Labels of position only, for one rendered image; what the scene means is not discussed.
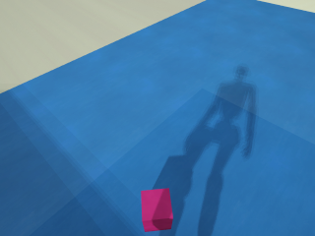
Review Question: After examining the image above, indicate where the carton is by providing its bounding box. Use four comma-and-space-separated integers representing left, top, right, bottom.
141, 188, 173, 232

